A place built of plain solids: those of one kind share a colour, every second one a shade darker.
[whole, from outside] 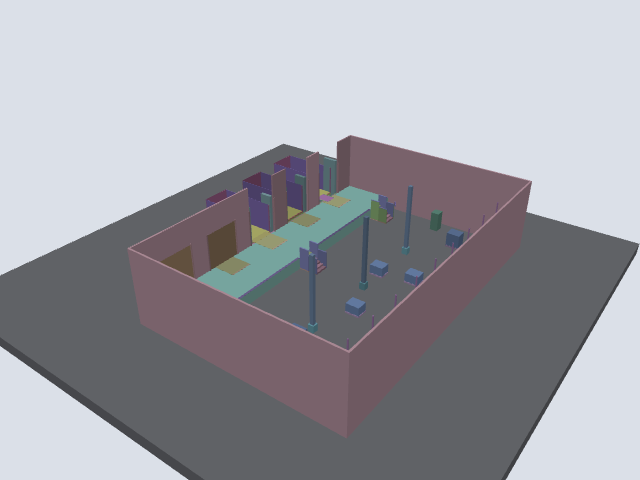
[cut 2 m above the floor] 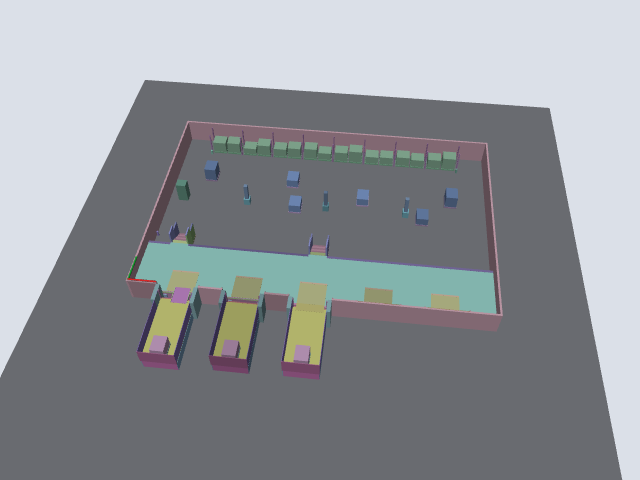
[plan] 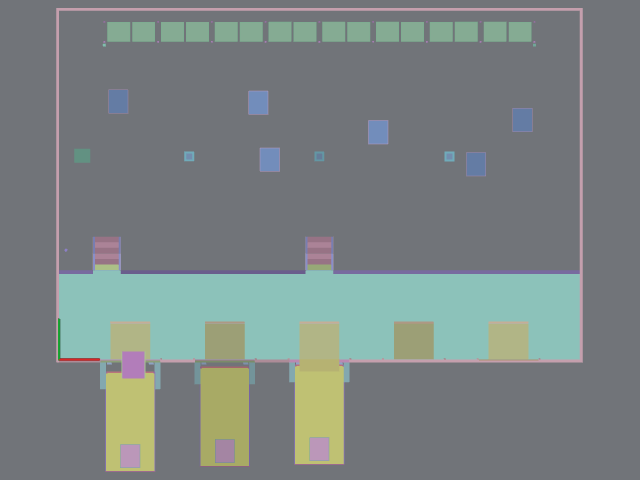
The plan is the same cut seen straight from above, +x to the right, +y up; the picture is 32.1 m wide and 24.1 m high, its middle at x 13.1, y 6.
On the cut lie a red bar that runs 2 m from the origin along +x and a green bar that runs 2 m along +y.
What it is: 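The dock platform, its doors, stairs and ramp, and the hall's floor, and the trailers at its open doors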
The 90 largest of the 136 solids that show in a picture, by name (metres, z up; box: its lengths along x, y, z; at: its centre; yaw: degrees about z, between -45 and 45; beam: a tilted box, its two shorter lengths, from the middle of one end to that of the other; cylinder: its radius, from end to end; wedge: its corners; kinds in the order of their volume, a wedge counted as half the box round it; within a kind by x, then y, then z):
{
 "south_deck_1": {"box": [26.14, 4.49, 1.05], "at": [13.07, 2.24, 0.47]},
 "wall_1": {"box": [0.15, 17.8, 6.31], "at": [-0.07, 8.75, 3.11]},
 "wall_2": {"box": [2.22, 0.15, 6.31], "at": [0.96, -0.07, 3.11]},
 "wall_3": {"box": [1.75, 0.15, 6.31], "at": [5.95, -0.07, 3.11]},
 "wall_4": {"box": [1.75, 0.15, 6.31], "at": [10.7, -0.07, 3.11]},
 "wall_5": {"box": [26.44, 0.15, 6.31], "at": [13.07, 17.58, 3.11]},
 "wall_6": {"box": [11.72, 0.15, 6.31], "at": [20.43, -0.07, 3.11]},
 "wall_7": {"box": [0.15, 17.8, 6.31], "at": [26.21, 8.75, 3.11]},
 "rack_load_1": {"box": [1.1, 0.95, 1.01], "at": [2.99, 16.45, 0.64]},
 "rack_load_2": {"box": [1.1, 0.95, 1.06], "at": [4.25, 16.45, 0.67]},
 "rack_load_3": {"box": [1.1, 0.95, 0.62], "at": [5.69, 16.45, 0.45]},
 "rack_load_4": {"box": [1.1, 0.95, 1.08], "at": [6.95, 16.45, 0.68]},
 "rack_load_5": {"box": [1.1, 0.95, 0.82], "at": [8.39, 16.45, 0.55]},
 "rack_load_6": {"box": [1.1, 0.95, 1.0], "at": [9.65, 16.45, 0.64]},
 "rack_load_7": {"box": [1.1, 0.95, 1.08], "at": [11.09, 16.45, 0.68]},
 "rack_load_8": {"box": [1.1, 0.95, 0.72], "at": [12.35, 16.45, 0.5]},
 "rack_load_9": {"box": [1.1, 0.95, 0.94], "at": [13.79, 16.45, 0.61]},
 "rack_load_10": {"box": [1.1, 0.95, 1.16], "at": [15.05, 16.45, 0.72]},
 "rack_load_11": {"box": [1.1, 0.95, 0.72], "at": [16.49, 16.45, 0.5]},
 "rack_load_12": {"box": [1.1, 0.95, 0.76], "at": [17.75, 16.45, 0.52]},
 "rack_load_13": {"box": [1.1, 0.95, 0.92], "at": [19.19, 16.45, 0.6]},
 "rack_load_14": {"box": [1.1, 0.95, 0.74], "at": [20.45, 16.45, 0.51]},
 "rack_load_15": {"box": [1.1, 0.95, 0.91], "at": [21.89, 16.45, 0.59]},
 "rack_load_16": {"box": [1.1, 0.95, 1.17], "at": [23.15, 16.45, 0.72]},
 "trailer_pad_1": {"box": [0.3, 1.35, 4.45], "at": [2.2, -0.82, 2.17]},
 "trailer_pad_2": {"box": [0.3, 1.35, 4.45], "at": [4.94, -0.82, 2.17]},
 "trailer_pad_3": {"box": [0.3, 1.1, 4.45], "at": [6.95, -0.7, 2.17]},
 "trailer_pad_4": {"box": [0.3, 1.1, 4.45], "at": [9.69, -0.7, 2.17]},
 "trailer_pad_5": {"box": [0.3, 1.0, 4.45], "at": [11.7, -0.65, 2.17]},
 "trailer_pad_6": {"box": [0.3, 1.0, 4.45], "at": [14.44, -0.65, 2.17]},
 "trailer_bed_1": {"box": [2.44, 5.0, 0.2], "at": [3.57, -3.1, 0.92]},
 "trailer_bed_2": {"box": [2.44, 5.0, 0.2], "at": [8.32, -2.85, 0.9]},
 "trailer_bed_3": {"box": [2.44, 5.0, 0.2], "at": [13.07, -2.75, 0.9]},
 "stage_load_1": {"box": [0.95, 1.15, 1.17], "at": [2.98, 12.95, 0.72]},
 "stage_load_2": {"box": [0.95, 1.15, 0.73], "at": [10.0, 12.9, 0.51]},
 "stage_load_3": {"box": [0.95, 1.15, 0.74], "at": [10.58, 10.04, 0.51]},
 "stage_load_4": {"box": [0.95, 1.15, 0.71], "at": [16.03, 11.41, 0.49]},
 "stage_load_5": {"box": [0.95, 1.15, 0.66], "at": [20.94, 9.8, 0.47]},
 "stage_load_6": {"box": [0.95, 1.15, 1.07], "at": [23.27, 12.03, 0.68]},
 "trailerload_load_1": {"box": [0.95, 1.15, 1.05], "at": [3.57, -4.85, 1.68]},
 "trailerload_load_2": {"box": [0.95, 1.15, 0.8], "at": [8.32, -4.6, 1.54]},
 "trailerload_load_3": {"box": [0.95, 1.15, 1.07], "at": [13.07, -4.5, 1.67]},
 "trailer_side_1": {"box": [0.04, 5.0, 2.6], "at": [2.33, -3.1, 2.31]},
 "trailer_side_2": {"box": [0.04, 5.0, 2.6], "at": [4.81, -3.1, 2.31]},
 "trailer_side_3": {"box": [0.04, 5.0, 2.65], "at": [7.08, -2.85, 2.27]},
 "trailer_side_4": {"box": [0.04, 5.0, 2.65], "at": [9.56, -2.85, 2.27]},
 "trailer_side_5": {"box": [0.04, 5.0, 2.65], "at": [11.83, -2.75, 2.27]},
 "trailer_side_6": {"box": [0.04, 5.0, 2.65], "at": [14.31, -2.75, 2.27]},
 "rack_pal_1": {"box": [1.16, 1.0, 0.19], "at": [2.99, 16.45, 0.04]},
 "rack_pal_2": {"box": [1.16, 1.0, 0.19], "at": [4.25, 16.45, 0.04]},
 "rack_pal_3": {"box": [1.16, 1.0, 0.19], "at": [5.69, 16.45, 0.04]},
 "rack_pal_4": {"box": [1.16, 1.0, 0.19], "at": [6.95, 16.45, 0.04]},
 "rack_pal_5": {"box": [1.16, 1.0, 0.19], "at": [8.39, 16.45, 0.04]},
 "rack_pal_6": {"box": [1.16, 1.0, 0.19], "at": [9.65, 16.45, 0.04]},
 "rack_pal_7": {"box": [1.16, 1.0, 0.19], "at": [13.79, 16.45, 0.04]},
 "rack_pal_8": {"box": [1.16, 1.0, 0.19], "at": [15.05, 16.45, 0.04]},
 "rack_pal_9": {"box": [1.16, 1.0, 0.19], "at": [16.49, 16.45, 0.04]},
 "rack_pal_10": {"box": [1.16, 1.0, 0.19], "at": [17.75, 16.45, 0.04]},
 "rack_pal_11": {"box": [1.16, 1.0, 0.19], "at": [19.19, 16.45, 0.04]},
 "rack_pal_12": {"box": [1.16, 1.0, 0.19], "at": [20.45, 16.45, 0.04]},
 "rack_pal_13": {"box": [1.16, 1.0, 0.19], "at": [21.89, 16.45, 0.04]},
 "column_1": {"box": [0.3, 0.3, 6.31], "at": [6.53, 10.2, 3.11]},
 "column_2": {"box": [0.3, 0.3, 6.31], "at": [13.07, 10.2, 3.11]},
 "column_3": {"box": [0.3, 0.3, 6.31], "at": [19.6, 10.2, 3.11]},
 "dockwall_sill_1": {"box": [3.02, 0.15, 1.05], "at": [3.57, -0.07, 0.47]},
 "dockwall_sill_2": {"box": [3.02, 0.15, 1.05], "at": [8.32, -0.07, 0.47]},
 "dockwall_sill_3": {"box": [3.02, 0.15, 1.05], "at": [13.07, -0.07, 0.47]},
 "south_lev_1": {"box": [2.0, 1.78, 0.07], "at": [3.57, 0.9, 0.98]},
 "south_lev_2": {"box": [2.0, 1.78, 0.07], "at": [8.32, 0.9, 0.98]},
 "south_lev_3": {"box": [2.0, 1.78, 0.07], "at": [13.07, 0.9, 0.98]},
 "south_lev_4": {"box": [2.0, 1.78, 0.07], "at": [17.82, 0.9, 0.98]},
 "south_lev_5": {"box": [2.0, 1.78, 0.07], "at": [22.56, 0.9, 0.98]},
 "south_stair_steps_1": {"box": [1.2, 0.28, 0.88], "at": [2.4, 4.91, 0.39]},
 "south_stair_steps_2": {"box": [1.2, 0.28, 0.72], "at": [2.4, 5.19, 0.31]},
 "south_stair_steps_3": {"box": [1.2, 0.28, 0.88], "at": [13.07, 4.91, 0.39]},
 "south_stair_steps_4": {"box": [1.2, 0.28, 0.72], "at": [13.07, 5.19, 0.31]},
 "cage_1": {"box": [0.8, 0.7, 1.75], "at": [1.16, 10.23, 0.82]},
 "south_shutter_1": {"box": [3.0, 0.05, 3.15], "at": [17.82, -0.03, 2.52]},
 "south_shutter_2": {"box": [3.0, 0.05, 3.15], "at": [22.56, -0.03, 2.52]},
 "stage_pal_1": {"box": [1.0, 1.2, 0.19], "at": [10.0, 12.9, 0.04]},
 "stage_pal_2": {"box": [1.0, 1.2, 0.19], "at": [10.58, 10.04, 0.04]},
 "stage_pal_3": {"box": [1.0, 1.2, 0.19], "at": [16.03, 11.41, 0.04]},
 "stage_pal_4": {"box": [1.0, 1.2, 0.19], "at": [20.94, 9.8, 0.04]},
 "trailer_front_1": {"box": [2.52, 0.04, 2.84], "at": [3.57, -5.62, 2.23]},
 "trailer_front_2": {"box": [2.52, 0.04, 2.84], "at": [8.32, -5.37, 2.22]},
 "trailer_front_3": {"box": [2.52, 0.04, 2.84], "at": [13.07, -5.27, 2.22]},
 "south_stair_stair_head_1": {"box": [1.2, 0.28, 1.05], "at": [2.4, 4.63, 0.47]},
 "south_stair_stair_head_2": {"box": [1.2, 0.28, 1.05], "at": [13.07, 4.63, 0.47]},
 "trailerload_pal_1": {"box": [1.0, 1.2, 0.19], "at": [8.32, -4.6, 1.04]},
 "trailerload_pal_2": {"box": [1.0, 1.2, 0.19], "at": [13.07, -4.5, 1.04]}
}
